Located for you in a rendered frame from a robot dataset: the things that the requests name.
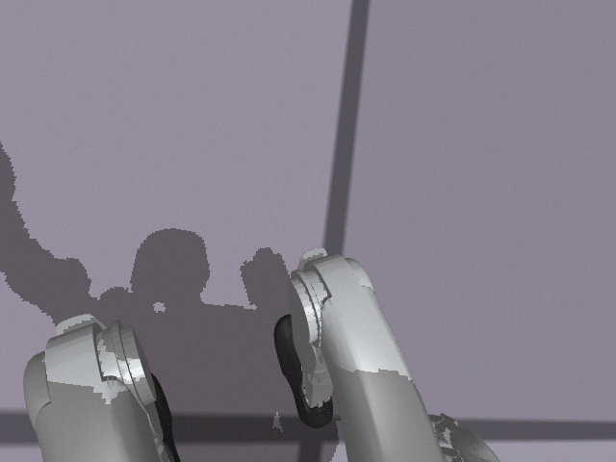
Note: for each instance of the left robot foot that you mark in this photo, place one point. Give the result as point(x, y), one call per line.
point(165, 421)

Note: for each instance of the right robot hand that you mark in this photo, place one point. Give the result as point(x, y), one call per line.
point(466, 445)

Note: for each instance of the right robot foot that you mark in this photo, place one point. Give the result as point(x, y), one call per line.
point(291, 368)

